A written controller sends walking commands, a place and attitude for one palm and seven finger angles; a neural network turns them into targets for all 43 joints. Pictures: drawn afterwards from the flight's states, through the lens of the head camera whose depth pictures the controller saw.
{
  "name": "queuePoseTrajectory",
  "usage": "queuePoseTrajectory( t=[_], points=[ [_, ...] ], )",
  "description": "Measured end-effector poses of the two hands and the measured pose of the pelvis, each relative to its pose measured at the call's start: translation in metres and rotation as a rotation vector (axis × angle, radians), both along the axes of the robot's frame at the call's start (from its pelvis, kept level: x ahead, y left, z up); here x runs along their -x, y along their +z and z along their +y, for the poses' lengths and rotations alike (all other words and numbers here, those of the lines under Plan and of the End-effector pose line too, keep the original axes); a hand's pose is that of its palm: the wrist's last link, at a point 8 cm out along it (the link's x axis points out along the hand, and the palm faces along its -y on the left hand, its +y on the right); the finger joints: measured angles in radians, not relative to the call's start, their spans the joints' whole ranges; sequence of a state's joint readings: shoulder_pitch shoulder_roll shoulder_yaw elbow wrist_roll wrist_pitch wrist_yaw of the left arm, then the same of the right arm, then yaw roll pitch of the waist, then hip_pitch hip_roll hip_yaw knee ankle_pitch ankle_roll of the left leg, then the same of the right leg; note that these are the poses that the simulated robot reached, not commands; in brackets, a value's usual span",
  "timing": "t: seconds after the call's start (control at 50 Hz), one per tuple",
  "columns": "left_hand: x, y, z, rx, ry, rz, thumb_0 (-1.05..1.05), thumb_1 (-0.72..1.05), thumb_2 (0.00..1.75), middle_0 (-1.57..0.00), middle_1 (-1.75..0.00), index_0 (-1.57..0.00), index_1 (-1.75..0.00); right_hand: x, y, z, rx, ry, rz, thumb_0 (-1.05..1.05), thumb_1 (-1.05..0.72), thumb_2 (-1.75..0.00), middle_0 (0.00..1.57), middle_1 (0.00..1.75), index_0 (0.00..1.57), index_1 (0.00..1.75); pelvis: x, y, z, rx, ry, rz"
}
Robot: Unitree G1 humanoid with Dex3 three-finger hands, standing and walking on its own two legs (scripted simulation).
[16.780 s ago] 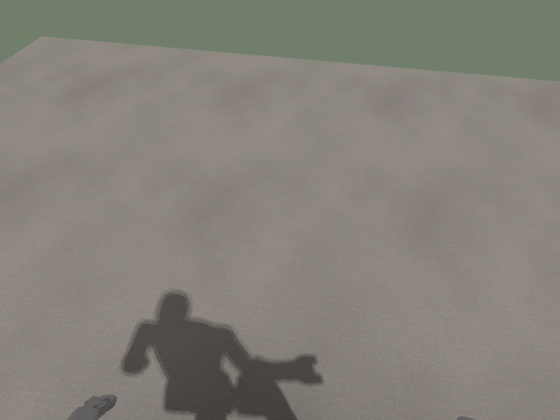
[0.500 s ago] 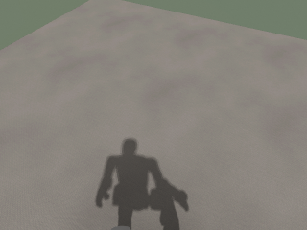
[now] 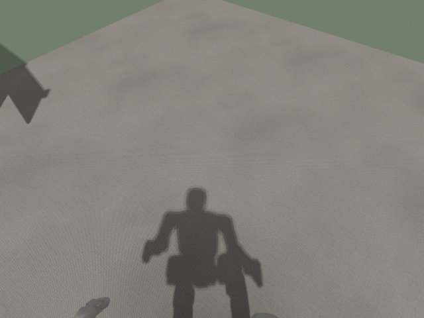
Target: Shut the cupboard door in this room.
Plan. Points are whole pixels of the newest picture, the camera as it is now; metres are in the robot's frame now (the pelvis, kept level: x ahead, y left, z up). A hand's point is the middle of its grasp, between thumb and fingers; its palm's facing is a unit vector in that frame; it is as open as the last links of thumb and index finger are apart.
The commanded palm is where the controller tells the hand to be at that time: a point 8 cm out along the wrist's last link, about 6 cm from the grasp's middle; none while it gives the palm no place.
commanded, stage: turn or walk to find it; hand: left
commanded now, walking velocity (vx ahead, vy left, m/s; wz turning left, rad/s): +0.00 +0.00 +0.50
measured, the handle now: out of the picture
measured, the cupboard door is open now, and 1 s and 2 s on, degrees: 78 78 78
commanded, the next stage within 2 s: stand and wait in 1.94 s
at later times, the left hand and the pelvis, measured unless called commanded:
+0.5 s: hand out of the picture -0.03 +0.18 -0.17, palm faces +0.30 -0.92 -0.24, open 7.4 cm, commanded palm none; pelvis -0.03 -0.03 +0.00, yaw +17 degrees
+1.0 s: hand out of the picture +0.07 +0.27 -0.15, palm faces +0.44 -0.87 -0.22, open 7.4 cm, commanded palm none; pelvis +0.06 +0.04 +0.00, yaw +29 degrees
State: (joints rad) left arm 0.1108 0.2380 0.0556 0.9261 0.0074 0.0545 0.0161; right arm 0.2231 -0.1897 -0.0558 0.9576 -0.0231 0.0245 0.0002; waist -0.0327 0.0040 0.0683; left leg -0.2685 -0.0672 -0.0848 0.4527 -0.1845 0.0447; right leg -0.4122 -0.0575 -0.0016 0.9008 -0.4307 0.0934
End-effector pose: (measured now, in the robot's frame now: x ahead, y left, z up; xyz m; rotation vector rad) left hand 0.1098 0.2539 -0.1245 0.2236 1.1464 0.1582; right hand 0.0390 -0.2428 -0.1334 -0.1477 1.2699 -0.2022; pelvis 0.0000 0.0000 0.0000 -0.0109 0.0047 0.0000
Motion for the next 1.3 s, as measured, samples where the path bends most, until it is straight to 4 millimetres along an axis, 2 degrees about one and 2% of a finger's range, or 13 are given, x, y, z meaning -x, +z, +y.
queuePoseTrajectory(
  t=[0.12, 0.26, 0.36, 0.48, 0.6, 0.66, 0.74, 0.86, 1.04, 1.1, 1.14, 1.22, 1.3],
  points=[
    [0.002, 0.008, -0.030, -0.022, 0.021, -0.087, 0.01, 0.90, 0.90, -0.20, -0.29, -0.20, -0.30, 0.024, -0.024, -0.028, -0.036, 0.016, 0.076, 0.01, -0.90, -0.90, 0.21, 0.30, 0.20, 0.30, 0.011, -0.010, -0.027, -0.016, 0.064, 0.004],
    [0.056, 0.017, -0.050, -0.026, 0.117, -0.044, 0.01, 0.90, 0.90, -0.21, -0.29, -0.20, -0.30, 0.016, -0.022, -0.053, -0.036, 0.085, 0.094, 0.01, -0.91, -0.90, 0.20, 0.30, 0.20, 0.30, 0.018, -0.001, -0.041, -0.040, 0.149, -0.021],
    [0.094, 0.012, -0.052, -0.009, 0.199, -0.003, 0.01, 0.90, 0.90, -0.21, -0.29, -0.20, -0.30, 0.002, -0.017, -0.056, -0.016, 0.158, 0.100, 0.01, -0.91, -0.90, 0.20, 0.30, 0.20, 0.30, 0.023, 0.000, -0.042, -0.045, 0.212, -0.021],
    [0.151, -0.005, -0.039, 0.023, 0.308, 0.066, 0.01, 0.90, 0.90, -0.21, -0.30, -0.20, -0.30, -0.034, -0.010, -0.033, 0.018, 0.278, 0.076, 0.01, -0.91, -0.90, 0.20, 0.30, 0.20, 0.30, 0.032, -0.004, -0.029, -0.038, 0.283, -0.013],
    [0.215, -0.034, -0.006, 0.062, 0.432, 0.149, 0.01, 0.90, 0.90, -0.21, -0.29, -0.20, -0.30, -0.081, -0.002, 0.020, 0.049, 0.418, -0.059, 0.01, -0.91, -0.90, 0.20, 0.30, 0.20, 0.30, 0.039, -0.018, -0.001, -0.021, 0.348, -0.007],
    [0.229, -0.033, 0.007, 0.071, 0.453, 0.200, 0.01, 0.90, 0.90, -0.20, -0.29, -0.20, -0.30, -0.090, 0.010, 0.041, 0.042, 0.441, -0.113, 0.01, -0.91, -0.90, 0.20, 0.30, 0.20, 0.30, 0.034, -0.012, 0.010, -0.007, 0.351, -0.012],
    [0.213, -0.019, 0.025, 0.074, 0.468, 0.148, 0.01, 0.91, 0.90, -0.20, -0.29, -0.20, -0.30, -0.087, 0.018, 0.057, 0.036, 0.466, -0.090, 0.00, -0.91, -0.90, 0.20, 0.30, 0.20, 0.30, 0.022, 0.000, 0.023, 0.014, 0.400, -0.014],
    [0.160, -0.005, 0.044, 0.053, 0.474, 0.033, 0.01, 0.91, 0.90, -0.20, -0.29, -0.20, -0.30, -0.080, 0.012, 0.065, 0.011, 0.472, 0.021, 0.00, -0.90, -0.90, 0.21, 0.30, 0.20, 0.30, -0.006, 0.005, 0.033, 0.003, 0.454, -0.005],
    [0.036, 0.002, 0.053, 0.019, 0.434, -0.070, 0.01, 0.90, 0.90, -0.20, -0.29, -0.20, -0.30, -0.103, -0.015, 0.049, -0.005, 0.439, 0.199, 0.01, -0.90, -0.90, 0.21, 0.30, 0.20, 0.30, -0.082, -0.007, 0.034, -0.024, 0.518, 0.028],
    [-0.003, -0.002, 0.051, -0.011, 0.439, -0.135, 0.01, 0.90, 0.90, -0.20, -0.29, -0.20, -0.30, -0.130, -0.033, 0.041, -0.003, 0.464, 0.258, 0.01, -0.90, -0.90, 0.21, 0.30, 0.20, 0.30, -0.114, -0.021, 0.032, -0.022, 0.557, 0.023],
    [-0.010, 0.000, 0.045, -0.014, 0.476, -0.150, 0.01, 0.90, 0.90, -0.20, -0.29, -0.20, -0.30, -0.159, -0.035, 0.042, 0.003, 0.500, 0.267, 0.01, -0.90, -0.90, 0.21, 0.30, 0.20, 0.30, -0.129, -0.020, 0.032, -0.021, 0.590, 0.005],
    [0.004, 0.003, 0.025, 0.010, 0.580, -0.076, 0.01, 0.90, 0.90, -0.21, -0.29, -0.20, -0.30, -0.236, -0.027, 0.064, -0.004, 0.579, 0.182, 0.01, -0.91, -0.90, 0.20, 0.30, 0.20, 0.30, -0.160, -0.008, 0.040, -0.037, 0.623, -0.010],
    [0.033, 0.004, 0.012, 0.024, 0.694, 0.049, 0.00, 0.93, 0.90, -0.21, -0.29, -0.20, -0.30, -0.314, -0.016, 0.104, -0.023, 0.647, 0.059, 0.01, -0.91, -0.90, 0.20, 0.30, 0.20, 0.30, -0.190, 0.000, 0.054, -0.033, 0.653, -0.009]
  ],
)
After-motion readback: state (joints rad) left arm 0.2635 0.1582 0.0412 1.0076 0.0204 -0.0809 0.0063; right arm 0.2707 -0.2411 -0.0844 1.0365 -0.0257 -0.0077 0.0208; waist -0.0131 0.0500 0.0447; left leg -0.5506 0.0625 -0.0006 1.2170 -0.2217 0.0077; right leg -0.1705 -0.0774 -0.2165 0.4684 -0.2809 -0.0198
